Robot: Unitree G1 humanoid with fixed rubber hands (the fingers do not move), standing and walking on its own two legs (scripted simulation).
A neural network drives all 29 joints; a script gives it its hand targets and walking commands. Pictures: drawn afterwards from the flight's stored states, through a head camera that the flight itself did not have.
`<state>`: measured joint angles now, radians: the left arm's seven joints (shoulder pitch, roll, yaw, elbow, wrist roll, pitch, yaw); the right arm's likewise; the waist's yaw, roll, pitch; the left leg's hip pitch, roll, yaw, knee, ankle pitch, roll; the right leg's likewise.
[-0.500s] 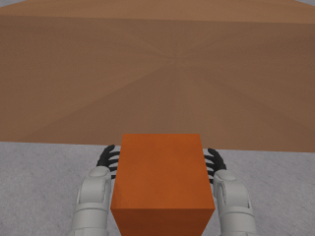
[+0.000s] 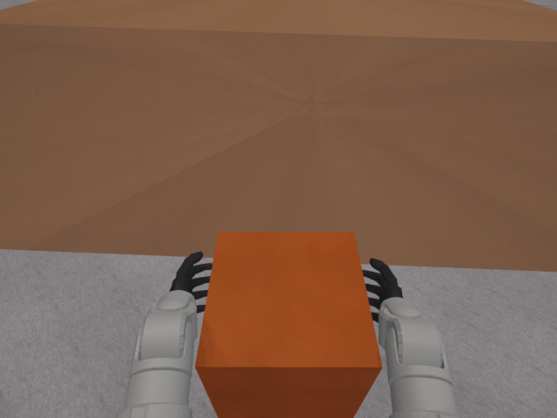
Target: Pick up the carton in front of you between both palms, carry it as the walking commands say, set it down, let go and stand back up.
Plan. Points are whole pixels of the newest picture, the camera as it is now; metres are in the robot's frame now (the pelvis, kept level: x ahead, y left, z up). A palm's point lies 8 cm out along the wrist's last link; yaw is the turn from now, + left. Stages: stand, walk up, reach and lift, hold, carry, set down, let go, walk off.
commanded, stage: carry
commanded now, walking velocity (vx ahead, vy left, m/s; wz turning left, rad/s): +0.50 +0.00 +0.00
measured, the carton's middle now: (285, 331) +0.29 +0.00 -0.02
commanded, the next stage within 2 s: none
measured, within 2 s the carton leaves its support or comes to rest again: neither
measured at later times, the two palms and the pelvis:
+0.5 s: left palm (188, 215) +0.46 +0.17 +0.07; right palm (353, 217) +0.47 -0.13 +0.08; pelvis +0.20 +0.02 -0.01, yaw -2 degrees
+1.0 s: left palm (227, 142) +0.76 +0.14 +0.06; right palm (343, 141) +0.79 -0.16 +0.06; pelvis +0.51 -0.03 +0.00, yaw +4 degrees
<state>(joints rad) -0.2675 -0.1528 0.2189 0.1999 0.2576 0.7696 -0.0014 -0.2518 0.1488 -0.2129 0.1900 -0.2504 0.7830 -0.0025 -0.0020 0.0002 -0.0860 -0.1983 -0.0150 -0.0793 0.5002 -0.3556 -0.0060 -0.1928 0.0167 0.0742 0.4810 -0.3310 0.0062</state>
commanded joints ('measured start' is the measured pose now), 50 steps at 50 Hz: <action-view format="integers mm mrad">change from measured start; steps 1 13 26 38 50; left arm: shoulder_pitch -529 -451 -424 -283 -303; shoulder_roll -907 -882 -825 -880 -978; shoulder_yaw -642 -817 -845 -807 -868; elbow -114 -379 -632 -553 -573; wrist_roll -316 -554 -608 -495 -589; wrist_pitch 6 323 460 432 382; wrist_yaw -211 -167 -175 -138 -198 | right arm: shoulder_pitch -594 -514 -392 -375 -288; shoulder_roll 905 824 849 844 974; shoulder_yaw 650 801 782 827 835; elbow -139 -479 -612 -608 -543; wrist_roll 328 511 520 583 505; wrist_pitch -9 317 428 432 356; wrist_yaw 217 142 132 192 165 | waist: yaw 9 13 -31 4 13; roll -60 1 102 185 -89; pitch -168 -255 -238 -193 -264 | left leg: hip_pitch -80 -94 505 181 -391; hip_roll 50 121 419 207 138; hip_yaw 30 118 -314 267 141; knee -8 159 -181 -87 505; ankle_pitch -126 253 586 911 127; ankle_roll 15 48 258 61 16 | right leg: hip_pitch -39 121 -662 -23 207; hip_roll -132 -101 -112 30 -316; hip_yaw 95 -76 -120 -375 -12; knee -132 -129 694 25 -318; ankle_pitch -271 6 -195 315 219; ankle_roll -53 -45 -18 -42 -127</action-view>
